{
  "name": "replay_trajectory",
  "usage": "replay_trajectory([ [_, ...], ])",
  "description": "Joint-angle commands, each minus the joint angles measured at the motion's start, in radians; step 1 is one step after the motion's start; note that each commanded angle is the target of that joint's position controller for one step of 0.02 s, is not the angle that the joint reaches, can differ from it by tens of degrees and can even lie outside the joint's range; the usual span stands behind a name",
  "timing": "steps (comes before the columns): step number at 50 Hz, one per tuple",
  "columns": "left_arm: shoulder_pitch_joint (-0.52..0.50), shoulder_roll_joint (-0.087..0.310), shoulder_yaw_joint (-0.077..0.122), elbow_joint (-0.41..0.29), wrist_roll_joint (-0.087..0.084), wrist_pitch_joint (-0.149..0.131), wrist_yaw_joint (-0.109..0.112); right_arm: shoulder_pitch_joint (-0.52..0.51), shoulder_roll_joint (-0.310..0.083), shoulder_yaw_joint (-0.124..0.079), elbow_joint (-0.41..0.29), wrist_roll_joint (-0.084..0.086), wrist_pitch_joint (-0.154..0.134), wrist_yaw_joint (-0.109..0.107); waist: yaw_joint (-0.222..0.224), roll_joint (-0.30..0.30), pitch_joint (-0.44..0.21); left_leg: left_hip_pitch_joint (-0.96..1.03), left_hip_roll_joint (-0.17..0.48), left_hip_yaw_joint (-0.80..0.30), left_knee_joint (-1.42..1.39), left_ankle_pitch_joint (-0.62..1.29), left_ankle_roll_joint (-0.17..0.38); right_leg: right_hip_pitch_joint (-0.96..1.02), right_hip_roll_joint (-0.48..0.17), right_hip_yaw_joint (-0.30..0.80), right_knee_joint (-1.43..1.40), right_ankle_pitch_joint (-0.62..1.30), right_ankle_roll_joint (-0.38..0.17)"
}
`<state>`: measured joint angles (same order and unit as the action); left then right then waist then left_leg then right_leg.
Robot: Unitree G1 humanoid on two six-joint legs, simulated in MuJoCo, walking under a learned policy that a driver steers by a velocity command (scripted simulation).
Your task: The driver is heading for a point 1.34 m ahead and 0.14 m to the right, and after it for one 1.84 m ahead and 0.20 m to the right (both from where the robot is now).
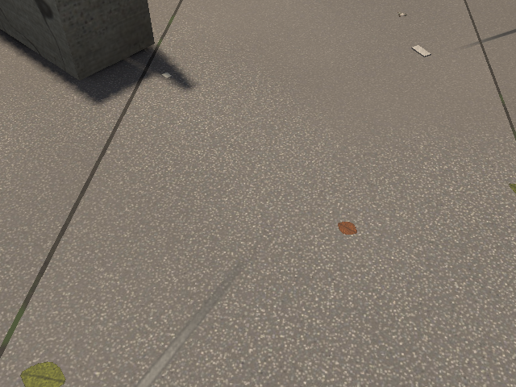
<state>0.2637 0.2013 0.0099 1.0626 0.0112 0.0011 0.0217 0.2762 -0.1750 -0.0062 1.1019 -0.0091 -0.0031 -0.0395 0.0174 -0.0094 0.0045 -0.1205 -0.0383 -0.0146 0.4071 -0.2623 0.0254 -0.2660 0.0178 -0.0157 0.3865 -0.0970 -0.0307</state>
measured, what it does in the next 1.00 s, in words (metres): stands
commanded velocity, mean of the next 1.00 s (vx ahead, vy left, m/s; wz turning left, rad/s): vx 0.00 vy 0.00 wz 0.00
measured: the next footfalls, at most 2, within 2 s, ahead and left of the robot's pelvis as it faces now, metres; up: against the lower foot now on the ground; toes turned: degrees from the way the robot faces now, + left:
right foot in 1.38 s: +0.26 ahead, -0.15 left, +0.00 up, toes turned -5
left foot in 1.88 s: +0.74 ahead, +0.01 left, +0.00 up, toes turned +3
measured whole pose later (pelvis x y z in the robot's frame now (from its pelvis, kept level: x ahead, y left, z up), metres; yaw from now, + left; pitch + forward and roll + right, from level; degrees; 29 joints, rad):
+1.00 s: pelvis +0.04 +0.02 +0.00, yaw +0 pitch -1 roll +0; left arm 0.27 0.13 0.01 1.19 0.01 0.01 0.04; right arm 0.35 -0.12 0.01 1.15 -0.01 -0.02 -0.06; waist 0.01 0.00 0.03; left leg -0.04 -0.04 -0.01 0.38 -0.31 0.05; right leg -0.21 0.01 0.00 0.40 -0.17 -0.01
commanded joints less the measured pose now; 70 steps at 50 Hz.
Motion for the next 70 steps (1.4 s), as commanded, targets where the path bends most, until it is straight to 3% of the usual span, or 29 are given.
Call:
replay_trajectory([
  [1,0.02,0.073,0.011,-0.009,-0.001,-0.007,0.006,0.055,-0.087,-0.013,-0.007,0.0,-0.007,-0.004,-0.006,0.002,0.051,-0.133,0.115,-0.112,-0.119,-0.002,0.04,0.085,-0.095,0.123,-0.061,-0.052,-0.012],
  [22,0.044,0.027,0.008,0.078,-0.003,0.0,0.02,0.12,-0.036,0.001,0.04,-0.001,-0.012,-0.015,-0.006,0.017,0.065,-0.082,0.115,-0.094,-0.106,0.11,0.037,0.112,-0.098,0.113,-0.031,0.045,-0.014],
  [52,0.074,-0.005,0.004,0.12,-0.004,0.004,0.025,0.171,-0.006,0.007,0.052,-0.002,-0.019,-0.018,-0.007,0.02,0.082,-0.055,0.121,-0.09,-0.113,0.171,0.039,0.118,-0.1,0.103,-0.017,0.067,-0.004],
  [53,0.078,-0.01,0.003,0.121,-0.002,0.006,0.024,0.198,-0.012,0.003,0.057,-0.005,-0.018,-0.017,-0.018,0.03,0.048,-0.038,0.108,-0.096,-0.14,-0.025,0.052,0.117,-0.072,0.083,-0.001,-0.078,-0.008],
  [54,0.062,0.01,0.014,0.106,-0.001,0.011,0.019,0.215,-0.059,-0.015,0.053,-0.004,-0.012,-0.014,-0.034,0.082,0.062,-0.035,0.109,-0.144,-0.163,-0.326,0.092,0.052,-0.01,0.026,0.093,-0.314,-0.022],
  [55,-0.001,0.027,0.022,0.071,0.011,0.014,0.007,0.262,-0.106,-0.034,0.052,-0.005,-0.005,-0.009,-0.071,0.139,0.13,-0.019,0.178,-0.267,-0.241,-0.595,0.147,-0.117,0.028,-0.012,0.199,-0.446,-0.023],
  [56,-0.1,0.011,0.019,0.01,0.022,0.01,-0.007,0.299,-0.135,-0.048,0.056,-0.002,-0.004,-0.006,-0.107,0.198,0.233,-0.007,0.291,-0.397,-0.338,-0.724,0.207,-0.283,0.017,-0.069,0.31,-0.413,-0.016],
  [57,-0.191,0.015,0.021,-0.043,0.026,0.0,-0.015,0.301,-0.116,-0.049,0.052,-0.006,-0.012,-0.006,-0.125,0.183,0.307,0.004,0.361,-0.467,-0.38,-0.657,0.244,-0.41,-0.043,-0.049,0.419,-0.348,-0.014],
  [58,-0.211,0.021,0.028,-0.064,0.025,-0.013,-0.023,0.288,-0.101,-0.049,0.043,-0.011,-0.023,-0.005,-0.106,0.129,0.305,0.065,0.366,-0.459,-0.378,-0.552,0.25,-0.504,-0.07,-0.025,0.476,-0.306,-0.008],
  [60,-0.175,0.037,0.044,-0.074,0.025,-0.04,-0.041,0.255,-0.111,-0.058,0.021,-0.015,-0.05,-0.002,-0.068,0.085,0.221,0.165,0.339,-0.384,-0.355,-0.384,0.235,-0.536,-0.094,-0.003,0.497,-0.239,-0.002],
  [62,-0.178,0.045,0.055,-0.1,0.015,-0.052,-0.056,0.214,-0.123,-0.065,-0.003,-0.01,-0.075,0.001,-0.04,0.111,0.173,0.126,0.303,-0.3,-0.354,-0.313,0.209,-0.442,-0.092,-0.008,0.429,-0.191,-0.003],
  [66,-0.213,0.04,0.063,-0.155,0.008,-0.043,-0.069,0.198,-0.138,-0.072,-0.024,-0.01,-0.098,0.008,-0.03,0.14,0.189,0.0,0.287,-0.196,-0.349,-0.235,0.2,-0.233,-0.063,-0.074,0.263,-0.179,-0.022],
  [67,-0.171,0.041,0.066,-0.154,0.006,-0.044,-0.068,0.182,-0.142,-0.073,-0.03,-0.007,-0.102,0.013,-0.007,0.131,0.185,-0.055,0.289,-0.17,-0.324,-0.186,0.2,-0.125,-0.047,-0.103,0.23,-0.171,-0.036],
  [68,-0.067,0.05,0.076,-0.13,0.004,-0.048,-0.063,0.154,-0.155,-0.075,-0.038,-0.005,-0.107,0.017,0.05,0.113,0.154,-0.123,0.274,-0.128,-0.228,-0.001,0.192,0.043,-0.007,-0.138,0.199,-0.165,-0.05],
  [69,0.109,0.086,0.098,-0.076,0.003,-0.055,-0.051,0.14,-0.162,-0.073,-0.041,-0.012,-0.112,0.024,0.134,0.053,0.07,-0.192,0.227,-0.059,-0.003,0.266,0.176,0.27,0.036,-0.159,0.176,-0.19,-0.064],
  [70,0.343,0.167,0.128,-0.015,0.015,-0.069,-0.032,0.119,-0.151,-0.066,-0.053,-0.02,-0.115,0.031,0.24,-0.096,-0.068,-0.34,0.13,0.044,0.397,0.348,0.142,0.534,-0.063,-0.01,0.117,-0.356,-0.094],
])
Velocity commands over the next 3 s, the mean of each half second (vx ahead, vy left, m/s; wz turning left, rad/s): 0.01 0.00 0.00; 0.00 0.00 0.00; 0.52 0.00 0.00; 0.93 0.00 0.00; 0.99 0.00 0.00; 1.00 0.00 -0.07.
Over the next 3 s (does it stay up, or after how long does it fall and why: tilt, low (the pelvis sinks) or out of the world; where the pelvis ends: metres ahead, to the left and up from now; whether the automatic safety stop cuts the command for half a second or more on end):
stays up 1.64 -0.05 0.00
